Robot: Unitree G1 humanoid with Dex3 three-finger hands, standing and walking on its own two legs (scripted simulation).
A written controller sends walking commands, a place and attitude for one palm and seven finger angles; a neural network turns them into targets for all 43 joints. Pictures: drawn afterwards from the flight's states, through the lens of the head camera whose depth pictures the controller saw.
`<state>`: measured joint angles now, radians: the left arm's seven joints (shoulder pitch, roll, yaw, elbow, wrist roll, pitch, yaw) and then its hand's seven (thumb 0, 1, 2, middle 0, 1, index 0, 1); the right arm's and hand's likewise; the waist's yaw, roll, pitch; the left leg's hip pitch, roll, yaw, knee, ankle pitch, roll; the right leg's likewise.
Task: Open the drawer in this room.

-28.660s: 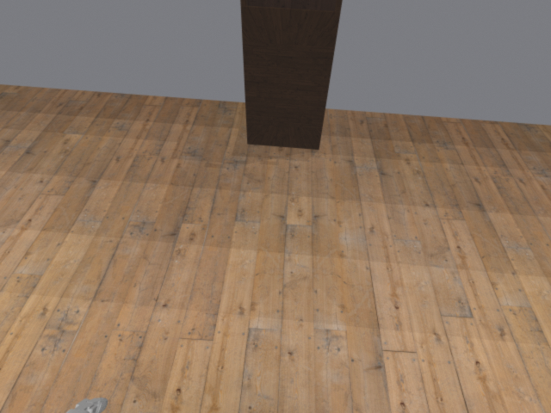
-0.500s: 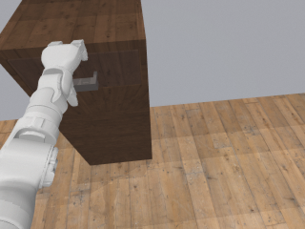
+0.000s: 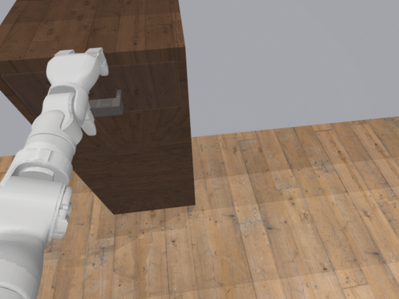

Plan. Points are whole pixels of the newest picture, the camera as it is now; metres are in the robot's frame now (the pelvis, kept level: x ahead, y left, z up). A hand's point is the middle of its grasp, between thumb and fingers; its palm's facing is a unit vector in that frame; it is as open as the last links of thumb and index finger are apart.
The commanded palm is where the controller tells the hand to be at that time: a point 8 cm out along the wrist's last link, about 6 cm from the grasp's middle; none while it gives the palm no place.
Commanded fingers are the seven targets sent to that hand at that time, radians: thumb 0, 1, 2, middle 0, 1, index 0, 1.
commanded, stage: lower the fingers behind the handle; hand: left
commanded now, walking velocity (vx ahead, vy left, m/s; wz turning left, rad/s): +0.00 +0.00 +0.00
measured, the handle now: (99, 101) +0.55 +0.22 +0.06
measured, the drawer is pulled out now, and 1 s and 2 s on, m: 0.00 0.00 0.00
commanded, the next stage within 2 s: lift the fingers back up to retry in 1.48 s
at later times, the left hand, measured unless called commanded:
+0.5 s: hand (88, 93) +0.51 +0.21 +0.12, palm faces +0.04 +0.02 -1.00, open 13.6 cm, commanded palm +0.50 +0.21 +0.13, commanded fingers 0.00 -0.50 0.30 -0.30 -1.20 -0.30 -1.20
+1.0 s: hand (88, 94) +0.51 +0.21 +0.12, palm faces +0.05 +0.04 -1.00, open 13.7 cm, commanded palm +0.50 +0.22 +0.09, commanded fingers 0.00 -0.50 0.30 -0.30 -1.20 -0.30 -1.20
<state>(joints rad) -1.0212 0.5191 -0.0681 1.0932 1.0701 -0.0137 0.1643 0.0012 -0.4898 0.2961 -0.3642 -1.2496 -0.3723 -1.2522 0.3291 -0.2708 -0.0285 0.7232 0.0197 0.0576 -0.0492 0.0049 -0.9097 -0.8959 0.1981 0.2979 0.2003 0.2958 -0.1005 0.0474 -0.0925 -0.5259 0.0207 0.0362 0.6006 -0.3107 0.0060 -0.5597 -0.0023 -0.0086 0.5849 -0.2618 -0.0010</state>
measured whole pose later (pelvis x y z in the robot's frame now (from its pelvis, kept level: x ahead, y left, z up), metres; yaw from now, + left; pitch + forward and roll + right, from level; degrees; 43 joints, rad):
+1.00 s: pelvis -0.05 +0.01 -0.03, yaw +0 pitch +18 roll +0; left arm -1.24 0.61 -0.13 1.21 1.08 0.06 0.17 0.00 -0.49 0.30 -0.33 -1.24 -0.28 -1.37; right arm 0.37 -0.29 0.01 0.68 0.04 0.03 -0.08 0.00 -0.91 -0.90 0.20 0.30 0.20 0.30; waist -0.18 0.03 -0.09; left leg -0.80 0.02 0.04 0.80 -0.32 0.02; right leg -0.83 -0.01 0.00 0.76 -0.25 0.01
